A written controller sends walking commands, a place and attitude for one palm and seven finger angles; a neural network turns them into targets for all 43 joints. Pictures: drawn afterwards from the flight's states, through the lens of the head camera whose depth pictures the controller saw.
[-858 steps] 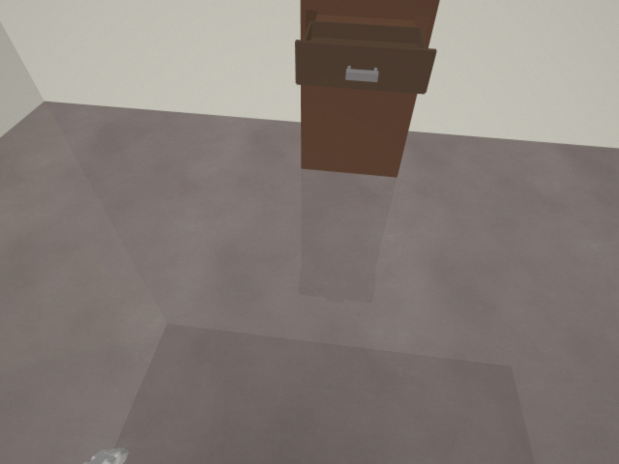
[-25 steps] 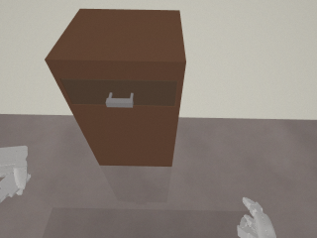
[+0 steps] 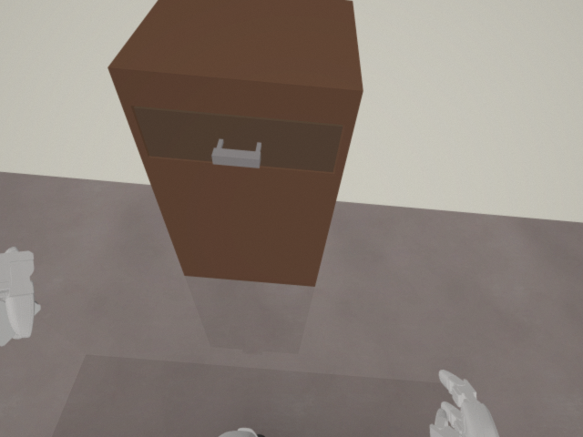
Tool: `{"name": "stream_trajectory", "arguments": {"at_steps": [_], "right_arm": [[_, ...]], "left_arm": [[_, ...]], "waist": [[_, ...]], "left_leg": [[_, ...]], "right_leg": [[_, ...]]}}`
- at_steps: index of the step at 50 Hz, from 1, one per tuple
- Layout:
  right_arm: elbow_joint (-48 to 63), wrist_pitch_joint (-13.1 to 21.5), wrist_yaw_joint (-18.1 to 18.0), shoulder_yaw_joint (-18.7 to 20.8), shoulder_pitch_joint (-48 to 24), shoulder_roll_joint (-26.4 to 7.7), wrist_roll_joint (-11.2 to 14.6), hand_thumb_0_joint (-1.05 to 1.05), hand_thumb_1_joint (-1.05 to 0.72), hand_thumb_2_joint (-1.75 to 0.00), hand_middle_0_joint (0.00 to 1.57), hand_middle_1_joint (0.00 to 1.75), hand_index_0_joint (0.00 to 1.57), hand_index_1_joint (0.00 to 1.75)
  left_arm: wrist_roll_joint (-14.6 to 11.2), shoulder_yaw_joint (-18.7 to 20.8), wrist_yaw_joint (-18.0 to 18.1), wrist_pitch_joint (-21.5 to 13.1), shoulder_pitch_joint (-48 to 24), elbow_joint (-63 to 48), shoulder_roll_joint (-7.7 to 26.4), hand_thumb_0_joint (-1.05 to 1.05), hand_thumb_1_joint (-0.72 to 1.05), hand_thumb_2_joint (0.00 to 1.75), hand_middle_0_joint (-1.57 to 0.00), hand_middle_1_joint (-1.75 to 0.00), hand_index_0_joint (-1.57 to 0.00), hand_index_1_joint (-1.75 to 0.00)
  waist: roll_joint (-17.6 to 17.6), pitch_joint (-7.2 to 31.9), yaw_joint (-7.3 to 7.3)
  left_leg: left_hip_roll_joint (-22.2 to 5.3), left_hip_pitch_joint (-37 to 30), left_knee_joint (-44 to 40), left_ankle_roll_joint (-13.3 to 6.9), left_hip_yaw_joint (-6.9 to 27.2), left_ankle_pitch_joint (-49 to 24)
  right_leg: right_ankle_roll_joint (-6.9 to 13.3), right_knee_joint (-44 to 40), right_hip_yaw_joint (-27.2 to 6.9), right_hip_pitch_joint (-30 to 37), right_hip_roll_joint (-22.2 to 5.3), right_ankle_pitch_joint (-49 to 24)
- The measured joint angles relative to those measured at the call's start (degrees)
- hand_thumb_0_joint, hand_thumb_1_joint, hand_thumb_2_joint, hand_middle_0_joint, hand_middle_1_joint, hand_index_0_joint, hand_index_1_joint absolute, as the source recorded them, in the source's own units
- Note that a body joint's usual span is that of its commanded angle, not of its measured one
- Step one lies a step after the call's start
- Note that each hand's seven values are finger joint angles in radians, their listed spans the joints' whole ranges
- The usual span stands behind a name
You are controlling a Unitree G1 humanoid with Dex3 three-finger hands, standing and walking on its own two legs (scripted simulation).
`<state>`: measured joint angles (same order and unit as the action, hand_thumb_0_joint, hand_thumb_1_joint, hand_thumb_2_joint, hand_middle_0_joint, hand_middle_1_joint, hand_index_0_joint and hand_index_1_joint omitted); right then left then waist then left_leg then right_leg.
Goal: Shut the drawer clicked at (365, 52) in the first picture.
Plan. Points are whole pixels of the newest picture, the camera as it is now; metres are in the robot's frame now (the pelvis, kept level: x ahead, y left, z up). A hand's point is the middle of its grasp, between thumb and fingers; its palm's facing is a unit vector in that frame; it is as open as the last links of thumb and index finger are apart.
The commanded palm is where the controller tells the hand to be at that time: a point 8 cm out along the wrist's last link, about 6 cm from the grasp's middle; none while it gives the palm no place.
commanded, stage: step back with the hand held close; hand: left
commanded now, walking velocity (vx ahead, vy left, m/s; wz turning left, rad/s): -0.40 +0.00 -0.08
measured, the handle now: (238, 151) +0.69 +0.15 -0.08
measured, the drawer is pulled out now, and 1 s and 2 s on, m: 0.00 0.00 0.00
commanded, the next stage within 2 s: stop stepping back and stand still in 0.42 s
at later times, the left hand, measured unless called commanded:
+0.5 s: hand out of the picture +0.11 +0.24 +0.16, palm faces +0.35 -0.83 -0.44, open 3.3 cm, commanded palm +0.02 +0.28 +0.19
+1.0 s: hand out of the picture +0.04 +0.23 +0.16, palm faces +0.33 -0.84 -0.43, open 3.3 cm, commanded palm -0.02 +0.27 +0.19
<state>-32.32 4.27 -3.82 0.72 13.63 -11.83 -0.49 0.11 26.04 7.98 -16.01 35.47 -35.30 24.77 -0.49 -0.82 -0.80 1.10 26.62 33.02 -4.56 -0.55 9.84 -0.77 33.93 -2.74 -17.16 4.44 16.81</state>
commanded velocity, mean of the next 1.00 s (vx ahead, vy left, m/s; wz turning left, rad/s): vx -0.11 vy -0.01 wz -0.02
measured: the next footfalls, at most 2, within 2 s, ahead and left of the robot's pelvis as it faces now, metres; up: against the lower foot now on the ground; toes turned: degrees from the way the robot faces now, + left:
left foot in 0.46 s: -0.03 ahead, +0.12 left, +0.00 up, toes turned +0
right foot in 0.68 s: -0.14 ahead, -0.11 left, +0.00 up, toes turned -3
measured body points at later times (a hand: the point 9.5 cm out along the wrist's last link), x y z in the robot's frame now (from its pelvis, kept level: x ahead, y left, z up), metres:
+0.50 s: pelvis -0.10 +0.00 +0.00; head -0.07 +0.02 +0.45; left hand +0.08 +0.28 +0.18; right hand +0.07 -0.26 -0.07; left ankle -0.07 +0.12 -0.73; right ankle -0.04 -0.13 -0.72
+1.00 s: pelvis -0.16 +0.00 +0.01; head -0.18 +0.02 +0.45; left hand +0.01 +0.28 +0.18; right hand -0.05 -0.26 -0.07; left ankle -0.14 +0.10 -0.73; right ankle -0.17 -0.11 -0.73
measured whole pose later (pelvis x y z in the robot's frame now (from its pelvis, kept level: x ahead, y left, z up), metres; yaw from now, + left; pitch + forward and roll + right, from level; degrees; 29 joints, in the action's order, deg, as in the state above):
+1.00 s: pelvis -0.16 +0.00 +0.01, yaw -3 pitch +0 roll +0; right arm -37.2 6.4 -4.6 -0.2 17.0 -12.0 -0.2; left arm -0.6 20.9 8.5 -10.7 36.5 -30.4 21.5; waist 3.2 2.6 -2.2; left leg 0.5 15.4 29.7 -1.6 -2.7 14.2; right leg -0.3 33.8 0.1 -15.6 0.4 18.9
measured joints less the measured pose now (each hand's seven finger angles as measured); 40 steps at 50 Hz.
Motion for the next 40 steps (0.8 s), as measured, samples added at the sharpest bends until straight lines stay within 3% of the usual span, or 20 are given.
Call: {"name": "stream_trajectory", "arguments": {"at_steps": [3,6,11,13,15,18,21,23,24,26,29,31,33,35,37,40], "right_arm": [[-0.5,0.8,0.3,-0.2,-2.7,0.3,-0.3,0.01,-0.9,-0.9,0.2,0.3,0.2,0.3],[-1.1,1.1,0.7,-0.2,-5.4,0.3,-0.4,0.01,-0.9,-0.9,0.2,0.3,0.2,0.3],[0.1,0.5,1.1,-0.3,-6.8,0.7,-0.3,0.01,-0.9,-0.9,0.2,0.3,0.2,0.3],[0.5,-0.2,1.2,0.0,-6.4,0.7,0.0,0.01,-0.9,-0.9,0.2,0.3,0.2,0.3],[-0.3,-1.0,1.3,0.9,-5.5,0.7,0.2,0.01,-0.9,-0.9,0.2,0.3,0.2,0.3],[-1.8,-3.0,1.2,1.5,-3.9,0.7,0.2,0.01,-0.9,-0.9,0.2,0.3,0.2,0.3],[-1.6,-3.6,0.3,1.0,-2.8,0.0,0.3,0.01,-0.9,-0.9,0.2,0.3,0.2,0.3],[-0.8,-2.8,-0.4,1.2,-2.8,-1.3,0.4,0.01,-0.9,-0.9,0.2,0.3,0.2,0.3],[-1.4,-2.3,-0.6,1.6,-3.4,-0.8,0.3,0.01,-0.9,-0.9,0.2,0.3,0.2,0.3],[-2.4,-1.1,-0.2,1.5,-4.2,0.7,0.0,0.01,-0.9,-0.9,0.2,0.3,0.2,0.3],[-2.1,1.6,1.0,0.4,-3.3,2.5,-0.7,0.01,-0.9,-0.9,0.2,0.3,0.2,0.3],[-1.5,2.8,1.8,-0.4,-2.3,3.3,-0.4,0.01,-0.9,-0.9,0.2,0.3,0.2,0.3],[-0.8,3.2,2.3,-1.3,-1.2,3.8,0.1,0.01,-0.9,-0.9,0.2,0.3,0.2,0.3],[-0.9,2.8,2.4,-1.9,-0.8,3.8,0.2,0.01,-0.9,-0.9,0.2,0.3,0.2,0.3],[-2.6,1.6,2.0,-1.9,-0.8,3.2,0.1,0.01,-0.9,-0.9,0.2,0.3,0.2,0.3],[-5.0,-0.1,1.3,-1.7,0.7,2.1,0.4,0.01,-0.9,-0.9,0.2,0.3,0.2,0.3]], "left_arm": [[-1.0,0.7,-0.5,-0.9,0.2,-0.1,0.1,0.02,0.88,0.9,-1.4,-1.6,-1.41,-1.6],[-1.7,-1.7,-1.3,-0.6,-0.4,-0.2,-0.5,0.02,0.89,0.9,-1.4,-1.6,-1.41,-1.6],[-2.1,-3.0,-2.3,-0.2,1.5,-2.1,0.8,0.02,0.88,0.9,-1.4,-1.6,-1.41,-1.6],[-1.9,-2.4,-2.4,-0.4,2.2,-2.4,1.4,0.02,0.88,0.89,-1.4,-1.6,-1.41,-1.6],[-2.1,-2.4,-1.8,-0.3,2.0,-2.1,1.6,0.02,0.88,0.89,-1.4,-1.6,-1.41,-1.6],[-2.2,-2.3,-0.9,0.1,1.4,-0.2,0.3,0.02,0.88,0.89,-1.4,-1.6,-1.41,-1.6],[-2.1,-2.4,0.0,0.4,0.7,2.1,-1.2,0.01,0.88,0.89,-1.4,-1.6,-1.41,-1.6],[-2.1,-3.4,0.2,0.8,-0.5,2.6,-1.9,0.01,0.88,0.9,-1.4,-1.6,-1.41,-1.6],[-1.8,-3.8,0.1,1.0,-2.0,3.1,-1.6,0.01,0.88,0.9,-1.4,-1.6,-1.41,-1.6],[-1.6,-3.9,-0.2,1.2,-3.4,3.6,-1.0,0.02,0.88,0.9,-1.4,-1.6,-1.41,-1.6],[-1.9,-3.4,-0.6,2.3,-1.6,1.5,-0.7,0.02,0.88,0.9,-1.4,-1.6,-1.41,-1.6],[-2.2,-2.9,-0.4,2.7,0.7,-1.6,-0.6,0.02,0.88,0.9,-1.4,-1.6,-1.41,-1.6],[-2.2,-2.1,-0.1,2.5,3.1,-4.4,0.0,0.02,0.88,0.9,-1.4,-1.6,-1.41,-1.6],[-1.9,-1.8,-0.2,2.0,4.0,-5.2,0.1,0.02,0.88,0.9,-1.4,-1.6,-1.41,-1.6],[-1.9,-3.3,-0.4,2.2,2.5,-3.2,-0.6,0.02,0.88,0.9,-1.4,-1.6,-1.41,-1.6],[-2.1,-4.4,0.0,3.1,0.3,1.3,-1.6,0.02,0.88,0.9,-1.4,-1.6,-1.41,-1.6]], "waist": [[0.9,-1.6,0.76],[0.8,-3.7,0.93],[0.2,-3.8,0.64],[0.0,-2.8,0.33],[0.6,-1.2,0.29],[2.8,1.4,0.5],[3.6,2.6,0.15],[1.7,2.0,-0.81],[2.8,0.8,-0.98],[4.9,-1.2,0.06],[4.4,-1.4,0.42],[3.6,-1.2,0.73],[3.2,-0.4,0.99],[2.4,0.3,1.22],[0.6,0.6,0.78],[0.9,2.9,0.31]], "left_leg": [[-0.2,1.3,-0.3,0.3,-1.2,-1.1],[-0.6,1.1,-2.1,0.6,-1.5,-3.3],[-1.6,1.6,-2.1,1.3,-1.4,-5.0],[-1.7,3.1,0.9,2.0,-0.6,1.3],[-0.2,5.7,10.0,3.8,0.8,9.2],[0.9,5.2,19.3,4.9,0.5,12.2],[-0.5,-2.1,8.9,4.7,0.5,10.0],[-2.5,-6.5,-1.5,3.6,1.6,4.3],[-1.5,-5.7,-1.2,3.5,1.5,3.3],[-0.6,-5.3,-0.8,3.7,0.2,2.8],[-2.0,-4.4,-1.8,4.2,-0.2,1.5],[-3.2,-4.1,-2.1,4.6,-0.6,0.6],[-4.0,-3.3,-1.1,5.0,-1.3,0.7],[-4.6,-1.7,1.9,5.3,-1.6,2.9],[-4.1,-1.0,5.8,5.2,-0.1,8.1],[-2.1,-2.0,10.1,4.7,-0.7,9.0]], "right_leg": [[0.8,-2.5,-1.2,-0.3,-0.1,1.3],[0.7,-2.2,-1.4,-1.4,0.2,-0.5],[1.3,-0.7,-1.1,-2.6,1.2,-1.4],[1.8,-1.0,-0.7,-2.8,1.4,-2.1],[2.1,-2.7,-0.6,-2.6,0.6,-3.3],[1.7,-6.0,-1.6,-2.0,-1.5,-5.8],[0.7,-6.7,-2.0,-3.2,-2.4,-7.2],[0.0,-3.9,-0.5,-5.7,-1.9,-6.7],[-0.4,-1.1,-0.9,-7.2,-2.5,-5.3],[-0.6,6.7,-2.3,-9.8,-2.1,1.0],[-0.9,15.4,-0.3,-11.1,-0.4,7.0],[-0.8,12.5,1.5,-7.8,-0.8,7.9],[-0.8,4.4,2.6,-2.3,-1.9,6.1],[0.6,-1.8,2.5,0.7,-2.0,2.2],[2.2,-2.8,3.0,1.2,-1.2,-0.3],[2.6,-5.1,2.8,2.2,-2.2,-1.9]]}}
